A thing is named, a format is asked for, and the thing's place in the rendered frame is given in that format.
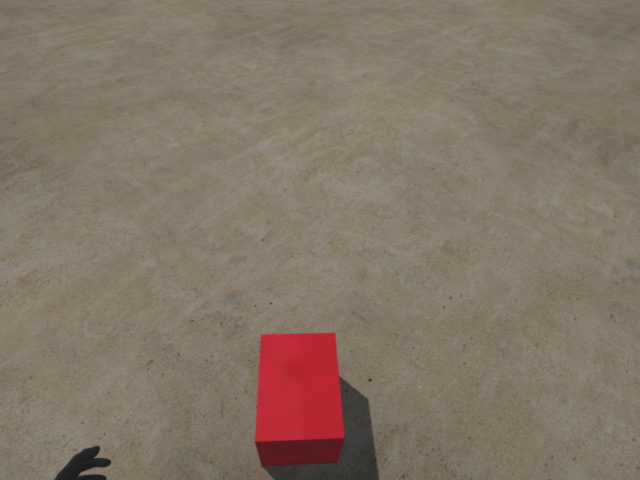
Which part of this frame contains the carton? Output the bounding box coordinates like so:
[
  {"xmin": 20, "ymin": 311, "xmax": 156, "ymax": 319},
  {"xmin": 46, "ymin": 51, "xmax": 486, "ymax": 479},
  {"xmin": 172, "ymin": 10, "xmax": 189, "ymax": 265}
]
[{"xmin": 255, "ymin": 333, "xmax": 344, "ymax": 466}]

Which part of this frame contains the robot left hand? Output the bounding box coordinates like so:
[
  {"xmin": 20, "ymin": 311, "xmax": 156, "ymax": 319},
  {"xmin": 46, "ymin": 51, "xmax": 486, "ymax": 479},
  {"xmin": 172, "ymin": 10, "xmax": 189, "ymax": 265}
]
[{"xmin": 54, "ymin": 446, "xmax": 111, "ymax": 480}]

